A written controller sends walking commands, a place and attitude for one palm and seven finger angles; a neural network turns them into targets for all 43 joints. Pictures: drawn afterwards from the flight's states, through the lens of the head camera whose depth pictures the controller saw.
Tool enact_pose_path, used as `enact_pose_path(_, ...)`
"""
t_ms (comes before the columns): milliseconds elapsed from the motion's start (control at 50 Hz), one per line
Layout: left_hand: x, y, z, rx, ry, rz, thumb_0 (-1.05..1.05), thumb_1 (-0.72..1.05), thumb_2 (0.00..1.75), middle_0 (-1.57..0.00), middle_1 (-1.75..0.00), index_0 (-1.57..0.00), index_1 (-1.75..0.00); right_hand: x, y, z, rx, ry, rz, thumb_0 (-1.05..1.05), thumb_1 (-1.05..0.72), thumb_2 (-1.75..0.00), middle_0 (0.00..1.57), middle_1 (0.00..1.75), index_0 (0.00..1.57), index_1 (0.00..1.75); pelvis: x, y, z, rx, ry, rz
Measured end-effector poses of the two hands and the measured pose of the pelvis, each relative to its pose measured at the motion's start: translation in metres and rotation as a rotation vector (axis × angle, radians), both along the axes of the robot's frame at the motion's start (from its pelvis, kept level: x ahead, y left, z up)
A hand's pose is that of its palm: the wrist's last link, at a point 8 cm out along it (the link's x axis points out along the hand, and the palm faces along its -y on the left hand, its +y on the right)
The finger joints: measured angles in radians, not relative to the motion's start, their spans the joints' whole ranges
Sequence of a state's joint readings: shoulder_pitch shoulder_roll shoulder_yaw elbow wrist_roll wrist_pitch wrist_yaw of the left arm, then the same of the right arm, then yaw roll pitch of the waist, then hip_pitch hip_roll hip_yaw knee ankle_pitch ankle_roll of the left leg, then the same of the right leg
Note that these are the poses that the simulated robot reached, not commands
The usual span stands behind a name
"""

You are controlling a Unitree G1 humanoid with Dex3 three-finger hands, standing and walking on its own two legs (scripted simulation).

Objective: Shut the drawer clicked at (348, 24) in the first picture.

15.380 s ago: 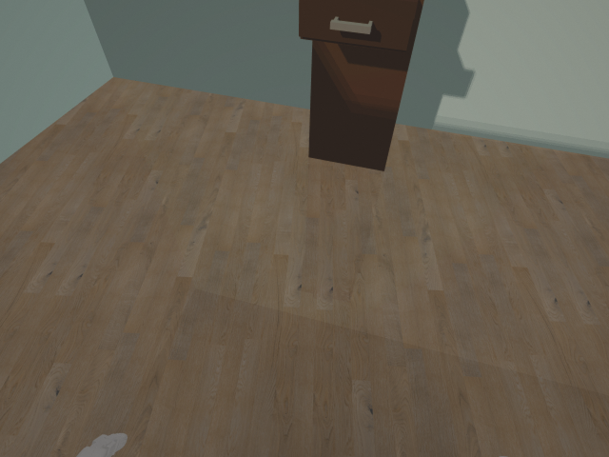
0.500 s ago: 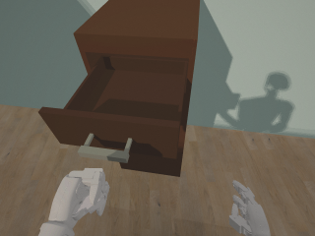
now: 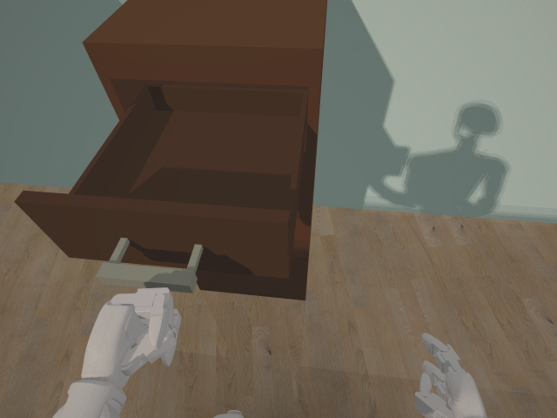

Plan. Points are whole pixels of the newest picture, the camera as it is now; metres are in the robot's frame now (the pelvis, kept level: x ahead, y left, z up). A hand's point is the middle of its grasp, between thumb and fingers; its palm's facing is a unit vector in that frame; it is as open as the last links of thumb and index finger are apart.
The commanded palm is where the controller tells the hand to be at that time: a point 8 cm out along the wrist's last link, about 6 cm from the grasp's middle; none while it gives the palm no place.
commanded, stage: bring the fist close to the handle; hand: left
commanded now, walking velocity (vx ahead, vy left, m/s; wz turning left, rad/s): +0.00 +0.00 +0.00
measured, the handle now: (153, 263) +0.31 +0.18 +0.08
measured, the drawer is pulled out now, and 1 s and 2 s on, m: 0.30 0.27 0.14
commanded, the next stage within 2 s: push the drawer shut in 0.26 s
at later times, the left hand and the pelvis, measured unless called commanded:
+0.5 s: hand (175, 326) +0.22 +0.14 +0.08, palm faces -0.10 -0.99 -0.07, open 3.3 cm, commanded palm +0.21 +0.20 +0.08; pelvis +0.01 +0.00 +0.00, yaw +0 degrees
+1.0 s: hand (176, 298) +0.26 +0.14 +0.07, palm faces -0.13 -0.99 -0.07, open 2.8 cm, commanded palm +0.26 +0.20 +0.08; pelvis -0.02 +0.01 +0.00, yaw +1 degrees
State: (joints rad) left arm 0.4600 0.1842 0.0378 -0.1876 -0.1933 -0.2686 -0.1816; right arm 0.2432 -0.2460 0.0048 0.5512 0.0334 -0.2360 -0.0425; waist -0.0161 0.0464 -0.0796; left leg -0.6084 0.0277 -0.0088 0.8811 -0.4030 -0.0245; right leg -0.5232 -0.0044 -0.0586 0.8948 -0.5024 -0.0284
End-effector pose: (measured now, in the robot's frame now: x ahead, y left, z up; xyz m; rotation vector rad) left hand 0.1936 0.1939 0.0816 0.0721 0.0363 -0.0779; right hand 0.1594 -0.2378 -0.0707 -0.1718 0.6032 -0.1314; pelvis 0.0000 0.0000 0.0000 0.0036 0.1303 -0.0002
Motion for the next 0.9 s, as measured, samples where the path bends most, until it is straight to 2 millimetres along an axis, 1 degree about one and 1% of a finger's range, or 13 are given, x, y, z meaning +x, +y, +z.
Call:
enact_pose_path(100,-0.004,0.003,0.006,0.008,-0.007,0.011,0.02,0.9,0.9,-1.4,-1.6,-1.39,-1.6,0.008,-0.003,0.002,0.009,-0.006,-0.01,0.02,-0.9,-0.9,0.2,0.3,0.2,0.3,0.006,-0.002,0.001,0.002,0.001,0.002)
enact_pose_path(200,-0.006,0.006,0.002,0.003,0.013,0.01,0.02,0.9,0.9,-1.4,-1.6,-1.39,-1.6,0.016,-0.002,0.002,0.008,-0.009,0.002,0.02,-0.9,-0.9,0.2,0.3,0.2,0.3,0.006,-0.003,0.002,0.0,0.003,0.007)
enact_pose_path(280,-0.003,0.003,-0.001,-0.003,0.022,-0.007,0.02,0.9,0.9,-1.4,-1.6,-1.39,-1.6,0.02,0.0,0.002,0.005,-0.014,0.014,0.01,-0.9,-0.9,0.2,0.3,0.2,0.3,0.005,-0.002,0.001,-0.002,0.008,0.011)
enact_pose_path(340,0.001,0.0,0.001,-0.009,0.006,-0.017,0.02,0.9,0.9,-1.4,-1.6,-1.39,-1.6,0.02,0.003,0.002,0.008,-0.016,0.015,0.01,-0.9,-0.9,0.2,0.3,0.2,0.3,0.006,-0.001,0.001,-0.001,0.012,0.01)
enact_pose_path(420,0.006,-0.003,0.003,-0.014,-0.009,-0.021,0.02,0.9,0.9,-1.4,-1.6,-1.39,-1.6,0.019,0.006,0.002,0.016,-0.009,0.011,0.01,-0.9,-0.9,0.2,0.3,0.2,0.3,0.007,0.0,0.001,0.0,0.013,0.008)
enact_pose_path(500,0.013,-0.002,0.0,-0.001,-0.003,-0.026,0.02,0.9,0.9,-1.4,-1.6,-1.4,-1.6,0.016,0.008,0.0,0.018,0.005,0.012,0.01,-0.9,-0.9,0.2,0.3,0.2,0.3,0.007,0.001,0.0,-0.001,0.013,0.007)
enact_pose_path(620,0.015,0.002,-0.002,0.001,0.0,-0.033,-0.01,0.85,0.91,-1.4,-1.6,-1.39,-1.6,0.01,0.009,-0.003,0.009,0.03,0.023,0.01,-0.9,-0.9,0.2,0.3,0.2,0.3,0.004,0.003,0.0,-0.004,0.011,0.01)
enact_pose_path(760,0.02,0.006,-0.004,0.001,-0.015,-0.035,-0.04,0.79,0.93,-1.4,-1.6,-1.39,-1.6,0.004,0.012,-0.007,-0.005,0.051,0.037,0.01,-0.9,-0.9,0.2,0.3,0.2,0.3,-0.004,0.006,0.0,-0.01,0.006,0.02)
enact_pose_path(900,0.036,0.007,-0.005,-0.002,-0.025,-0.044,-0.05,0.76,0.94,-1.4,-1.6,-1.4,-1.6,-0.005,0.015,-0.009,-0.01,0.065,0.04,0.01,-0.9,-0.9,0.2,0.3,0.2,0.3,-0.014,0.008,0.0,-0.015,-0.001,0.025)
